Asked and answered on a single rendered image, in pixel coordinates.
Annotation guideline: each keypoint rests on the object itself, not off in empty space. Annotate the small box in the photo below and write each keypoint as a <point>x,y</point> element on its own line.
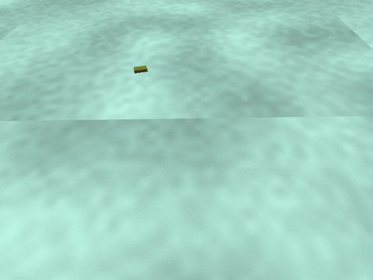
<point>139,69</point>

